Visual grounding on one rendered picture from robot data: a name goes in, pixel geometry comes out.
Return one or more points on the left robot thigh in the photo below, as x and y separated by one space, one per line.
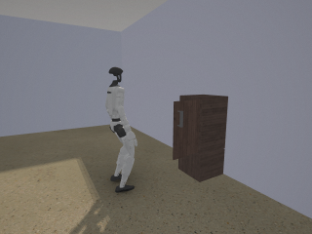
123 149

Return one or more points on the right robot upper arm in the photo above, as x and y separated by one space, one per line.
119 91

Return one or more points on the robot left forearm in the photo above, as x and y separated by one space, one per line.
110 115

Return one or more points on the left robot upper arm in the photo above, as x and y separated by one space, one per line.
106 102

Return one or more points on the robot right forearm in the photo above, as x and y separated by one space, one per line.
123 119

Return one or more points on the handle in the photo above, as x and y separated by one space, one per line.
180 118

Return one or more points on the robot right hand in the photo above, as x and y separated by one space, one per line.
131 136

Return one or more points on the humanoid robot head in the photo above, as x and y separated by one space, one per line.
116 71

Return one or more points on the cupboard door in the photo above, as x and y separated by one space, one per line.
186 138

